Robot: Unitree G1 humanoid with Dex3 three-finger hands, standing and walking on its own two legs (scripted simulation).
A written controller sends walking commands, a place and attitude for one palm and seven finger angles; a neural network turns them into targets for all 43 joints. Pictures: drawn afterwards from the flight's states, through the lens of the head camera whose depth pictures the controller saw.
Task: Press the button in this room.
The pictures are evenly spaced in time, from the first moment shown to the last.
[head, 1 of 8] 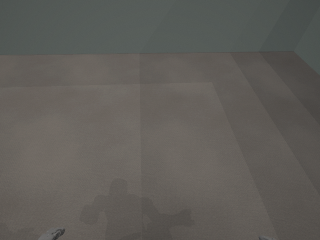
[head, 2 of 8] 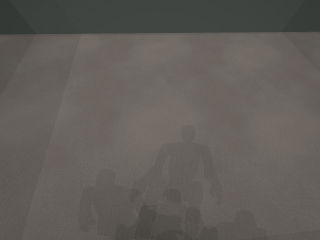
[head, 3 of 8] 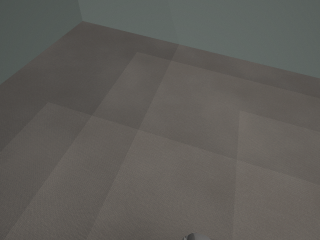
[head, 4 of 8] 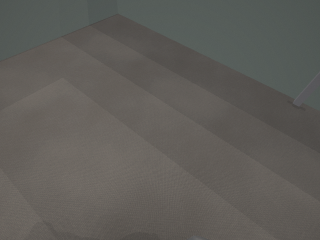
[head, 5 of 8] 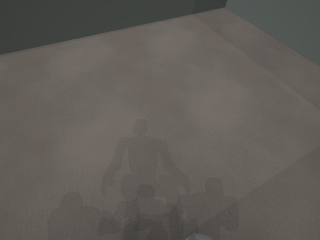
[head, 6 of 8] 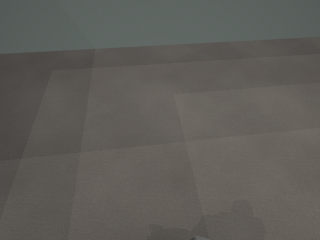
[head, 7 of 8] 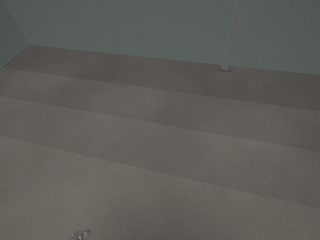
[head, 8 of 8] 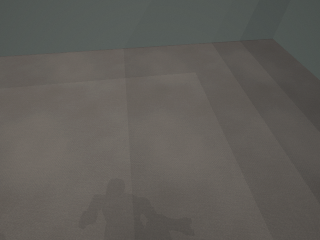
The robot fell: no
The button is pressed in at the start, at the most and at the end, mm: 0 0 0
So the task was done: no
